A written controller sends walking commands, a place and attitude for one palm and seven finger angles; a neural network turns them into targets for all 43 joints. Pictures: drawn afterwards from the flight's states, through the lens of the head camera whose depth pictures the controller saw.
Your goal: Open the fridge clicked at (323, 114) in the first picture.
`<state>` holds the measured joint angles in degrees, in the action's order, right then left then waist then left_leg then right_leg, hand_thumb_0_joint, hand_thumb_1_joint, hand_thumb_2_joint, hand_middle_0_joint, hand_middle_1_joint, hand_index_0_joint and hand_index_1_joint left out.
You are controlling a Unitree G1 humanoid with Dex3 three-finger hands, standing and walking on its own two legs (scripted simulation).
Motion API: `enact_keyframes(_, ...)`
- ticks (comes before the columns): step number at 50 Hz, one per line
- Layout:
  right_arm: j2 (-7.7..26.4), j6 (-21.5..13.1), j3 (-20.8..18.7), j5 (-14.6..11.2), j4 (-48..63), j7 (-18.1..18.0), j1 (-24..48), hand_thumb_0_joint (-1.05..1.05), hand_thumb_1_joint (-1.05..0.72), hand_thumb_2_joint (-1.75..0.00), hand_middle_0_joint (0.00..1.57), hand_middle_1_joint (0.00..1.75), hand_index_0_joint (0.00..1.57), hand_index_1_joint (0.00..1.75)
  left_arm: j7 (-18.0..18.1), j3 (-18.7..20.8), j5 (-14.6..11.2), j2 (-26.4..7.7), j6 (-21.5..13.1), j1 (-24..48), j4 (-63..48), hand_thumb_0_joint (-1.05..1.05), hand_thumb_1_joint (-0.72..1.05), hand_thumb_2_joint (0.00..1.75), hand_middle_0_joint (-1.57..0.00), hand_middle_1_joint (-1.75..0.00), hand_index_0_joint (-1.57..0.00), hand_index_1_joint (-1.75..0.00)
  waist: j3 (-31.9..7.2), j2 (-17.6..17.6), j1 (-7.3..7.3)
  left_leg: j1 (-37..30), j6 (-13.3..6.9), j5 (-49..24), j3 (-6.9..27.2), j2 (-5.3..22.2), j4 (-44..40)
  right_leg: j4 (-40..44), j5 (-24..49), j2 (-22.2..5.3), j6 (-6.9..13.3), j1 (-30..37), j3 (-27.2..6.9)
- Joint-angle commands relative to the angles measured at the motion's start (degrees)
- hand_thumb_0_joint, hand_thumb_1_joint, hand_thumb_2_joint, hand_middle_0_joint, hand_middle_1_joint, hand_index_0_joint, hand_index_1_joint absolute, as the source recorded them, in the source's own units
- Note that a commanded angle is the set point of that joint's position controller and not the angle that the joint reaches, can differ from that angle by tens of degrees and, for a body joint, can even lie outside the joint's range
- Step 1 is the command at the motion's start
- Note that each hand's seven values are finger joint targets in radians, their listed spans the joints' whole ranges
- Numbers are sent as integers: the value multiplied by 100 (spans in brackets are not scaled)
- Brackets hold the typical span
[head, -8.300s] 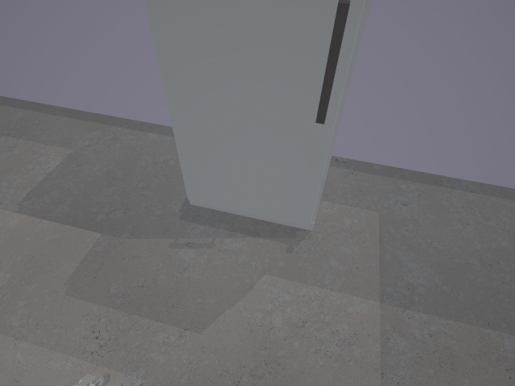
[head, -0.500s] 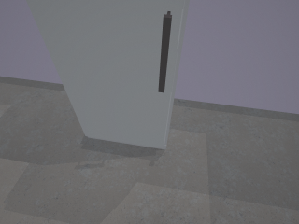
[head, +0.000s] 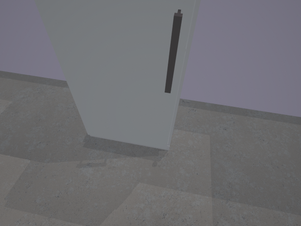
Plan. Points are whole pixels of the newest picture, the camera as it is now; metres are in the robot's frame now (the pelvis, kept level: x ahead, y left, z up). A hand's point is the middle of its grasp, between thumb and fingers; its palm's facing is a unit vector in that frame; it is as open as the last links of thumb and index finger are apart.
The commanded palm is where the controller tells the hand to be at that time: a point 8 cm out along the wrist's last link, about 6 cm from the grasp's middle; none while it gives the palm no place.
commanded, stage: shuffle to correct the standing spot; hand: right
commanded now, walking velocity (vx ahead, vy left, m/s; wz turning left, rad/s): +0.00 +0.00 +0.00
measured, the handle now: (172, 56) +0.71 -0.04 +0.08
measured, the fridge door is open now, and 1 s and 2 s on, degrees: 0 0 0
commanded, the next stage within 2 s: come to a stop and stand still in 1.94 s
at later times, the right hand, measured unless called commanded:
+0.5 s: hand out of the picture -0.02 -0.14 -0.20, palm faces +0.16 +0.98 -0.13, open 7.4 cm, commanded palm none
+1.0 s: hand (186, 175) +0.34 -0.11 -0.19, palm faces +0.09 +0.97 -0.24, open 7.4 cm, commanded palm none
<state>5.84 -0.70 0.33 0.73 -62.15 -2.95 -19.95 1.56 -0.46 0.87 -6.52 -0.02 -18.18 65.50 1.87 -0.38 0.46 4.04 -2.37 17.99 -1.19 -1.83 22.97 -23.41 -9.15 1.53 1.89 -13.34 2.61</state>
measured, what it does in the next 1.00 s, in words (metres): walks ahead: left foot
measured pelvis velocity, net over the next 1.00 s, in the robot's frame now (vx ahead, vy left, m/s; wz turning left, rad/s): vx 0.27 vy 0.09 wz -0.10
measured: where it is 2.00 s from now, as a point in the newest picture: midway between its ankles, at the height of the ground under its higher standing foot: (109, 210)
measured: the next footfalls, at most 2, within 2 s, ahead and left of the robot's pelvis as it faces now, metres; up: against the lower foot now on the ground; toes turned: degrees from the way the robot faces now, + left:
left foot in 0.92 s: +0.41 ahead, +0.19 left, +0.00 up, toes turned +3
right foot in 1.22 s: +0.35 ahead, +0.02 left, +0.00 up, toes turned -18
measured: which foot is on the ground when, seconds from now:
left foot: down 0.00-0.52, up 0.54-0.90, down 0.92-1.00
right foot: down 0.00-0.92, up 0.94-1.00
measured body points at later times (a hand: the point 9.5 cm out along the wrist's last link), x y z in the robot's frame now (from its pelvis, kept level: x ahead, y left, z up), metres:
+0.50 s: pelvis +0.09 +0.00 -0.03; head +0.11 -0.03 +0.42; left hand +0.09 +0.23 -0.18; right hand -0.03 -0.19 -0.19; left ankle -0.06 +0.09 -0.74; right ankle +0.08 -0.09 -0.75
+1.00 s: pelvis +0.27 +0.09 -0.03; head +0.33 +0.10 +0.42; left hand +0.24 +0.32 -0.19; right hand +0.33 -0.16 -0.17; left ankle +0.37 +0.19 -0.74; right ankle +0.11 -0.05 -0.67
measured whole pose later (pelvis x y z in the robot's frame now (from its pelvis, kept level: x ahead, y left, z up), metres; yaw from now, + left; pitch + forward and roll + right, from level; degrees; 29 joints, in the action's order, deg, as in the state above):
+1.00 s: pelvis +0.27 +0.09 -0.03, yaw -5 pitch +0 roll +1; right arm 9.9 -0.7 -3.9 1.9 -56.0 0.4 -8.2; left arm 1.7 4.1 0.9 -10.4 0.7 -18.2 63.7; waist 7.5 -3.4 1.6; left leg 26.0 -2.1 11.7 -8.4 2.8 37.6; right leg -63.8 -32.4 -7.3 -1.3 -15.2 0.7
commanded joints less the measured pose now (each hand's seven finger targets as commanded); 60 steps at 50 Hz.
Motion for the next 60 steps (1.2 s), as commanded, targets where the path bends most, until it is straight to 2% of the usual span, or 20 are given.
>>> enact_keyframes(1, 495, -56, -76, -17, 55, -14, -681, 0, -90, -90, 20, 30, 20, 30, 58, 68, -33, -504, -58, -343, -125, 0, 90, 90, -20, -30, -20, -30, 359, 188, -40, 749, 20, -892, 579, 748, -560, 290, 625, -680, 10, 310, -663)
enact_keyframes(5, 467, -66, -71, -16, 2, -5, -715, 0, -90, -90, 20, 30, 20, 30, 70, 62, -28, -501, -71, -368, -100, 0, 90, 90, -20, -30, -20, -30, 205, 205, -28, 648, 44, -738, 509, 705, -565, 264, 539, -697, 19, 414, -665)
enact_keyframes(12, 539, 97, -239, 95, 64, 169, -906, 0, -90, -90, 20, 30, 20, 30, 62, 261, 71, -651, 5, -240, -268, 0, 90, 90, -20, -30, -20, -30, 866, 143, -81, 992, -204, 1462, 492, 593, -328, 208, -2130, -743, 166, -817, -938)
enact_keyframes(16, 686, 63, -327, 116, 32, 169, -1195, 0, -90, -90, 20, 30, 20, 30, 38, 271, 64, -461, -66, -30, -507, 0, 90, 90, -20, -30, -20, -30, 884, 937, -179, 339, -672, 1784, 1385, 1359, -944, -1488, -1406, -349, 53, -1771, 22)
enact_keyframes(21, 719, -105, -340, 192, -123, 116, -1398, 0, -90, -90, 20, 30, 20, 30, -16, 293, 40, -373, -194, 523, -776, 0, 90, 90, -20, -30, -20, -30, 962, 426, -197, -588, -1049, -2470, 875, 1761, -356, -2407, -2006, -598, 73, -2384, 457)
enact_keyframes(23, 801, -114, -295, 140, -88, 137, -1038, 0, -90, -90, 20, 30, 20, 30, 31, 306, 52, -376, -244, -396, -494, 0, 90, 90, -20, -30, -20, -30, 469, 234, 343, -26, -692, -4270, 107, 1278, 1150, -965, -1262, -333, 183, -617, 732)
enact_keyframes(24, 769, -109, -306, 64, 21, 172, -884, 0, -90, -90, 20, 30, 20, 30, 90, 383, 103, -656, -280, -1426, -173, 0, 90, 90, -20, -30, -20, -30, -89, -216, 747, 1115, -316, -3816, -265, 829, 2778, -232, 91, -720, 443, 1183, -81)
enact_keyframes(25, 399, -132, -227, -5, 261, 250, -817, 0, -90, -90, 20, 30, 20, 30, 191, 531, 127, -1326, -302, -2239, 78, 0, 90, 90, -20, -30, -20, -30, -520, -1694, 815, 3071, 108, -66, -569, 108, 4605, 23, 2060, -2540, 1108, 2623, -2541)
enact_keyframes(26, 660, -112, -267, 37, 391, 215, -511, 0, -90, -90, 20, 30, 20, 30, 233, 483, 61, -1408, -233, -2362, 113, 0, 90, 90, -20, -30, -20, -30, -542, -1106, 797, 3267, -21, 1063, 179, 106, 5384, 379, 2751, -3116, 1402, 2391, -3131)
enact_keyframes(29, 539, -9, -367, 178, 404, 293, -132, 0, -90, -90, 20, 30, 20, 30, 229, 344, 74, -961, -344, -1230, -117, 0, 90, 90, -20, -30, -20, -30, 749, -68, 291, 3424, 99, 212, 431, 691, 5393, 681, 1979, -2740, 946, 589, -1927)
enact_keyframes(34, 310, 179, -383, 131, 427, 465, -250, 0, -90, -90, 20, 30, 20, 30, 178, 370, 45, -945, -426, -553, -274, 0, 90, 90, -20, -30, -20, -30, 595, -773, -102, 3198, 334, -755, 27, 852, 4273, 873, 1416, -1874, 466, 119, -118)
enact_keyframes(41, 551, 113, -431, 76, 722, 497, 683, 0, -90, -90, 20, 30, 20, 30, 124, 588, 97, -1172, -269, -580, -281, 0, 90, 90, -20, -30, -20, -30, 734, -1023, 134, 2232, 324, -1090, -699, 608, 1571, 557, 1843, -1745, 288, 313, 248)
enact_keyframes(43, 757, 55, -491, 92, 635, 490, 299, 0, -90, -90, 20, 30, 20, 30, 121, 651, 81, -1303, -231, -536, -299, 0, 90, 90, -20, -30, -20, -30, 312, -889, -64, 1433, 213, -999, -784, 454, 1051, -253, 2451, -1784, 182, 515, 279)
enact_keyframes(44, 952, 2, -554, 100, 452, 476, -345, 0, -90, -90, 20, 30, 20, 30, 105, 664, 58, -1336, -219, -439, -318, 0, 90, 90, -20, -30, -20, -30, -101, -613, -404, 598, 166, -1323, -793, 369, 645, -1083, 2341, -1623, 25, 400, 408)
enact_keyframes(45, 1396, -64, -665, 135, 301, 419, -939, 0, -90, -90, 20, 30, 20, 30, 60, 651, 22, -1156, -200, -611, -301, 0, 90, 90, -20, -30, -20, -30, -628, 443, -640, -489, -46, -1943, -290, 828, 364, -2541, 1043, -1155, -178, -260, 668)
enact_keyframes(46, 2007, -72, -785, 158, 291, 352, -1061, 0, -90, -90, 20, 30, 20, 30, 34, 530, -34, -617, -147, -1064, -390, 0, 90, 90, -20, -30, -20, -30, -1417, 2286, -550, -1402, -573, -3077, 1580, 2338, 102, -4520, -2633, -271, -321, -1374, 573)
enact_keyframes(47, 1889, -39, -714, 64, 381, 281, -888, 0, -90, -90, 20, 30, 20, 30, 101, 470, -62, -684, -46, -853, -536, 0, 90, 90, -20, -30, -20, -30, -1604, 1942, -530, -852, -742, -2726, 1655, 2424, -284, -5117, -2858, -454, -182, -1253, -149)
enact_keyframes(50, 1203, 80, -562, 97, 785, 155, 649, 0, -90, -90, 20, 30, 20, 30, 30, 524, 1, -829, 73, -350, -578, 0, 90, 90, -20, -30, -20, -30, -523, 1126, -88, 671, -710, -507, 730, 1926, -688, -5255, -1949, -950, -181, -1395, -168)
enact_keyframes(57, 1095, 164, -452, 157, 855, 119, 714, 0, -90, -90, 20, 30, 20, 30, 73, 346, 38, -495, 135, -319, -716, 0, 90, 90, -20, -30, -20, -30, -523, 433, 111, 1008, -967, -2280, 239, 1696, -235, -2176, -1743, -735, -263, -532, 417)
enact_keyframes(60, 909, 235, -413, 44, 849, 191, 612, 0, -90, -90, 20, 30, 20, 30, 126, 404, 48, -745, 55, -769, -601, 0, 90, 90, -20, -30, -20, -30, -581, -102, 321, 1646, -425, -1788, -166, 1230, 752, -99, -105, -1038, -153, 800, 70)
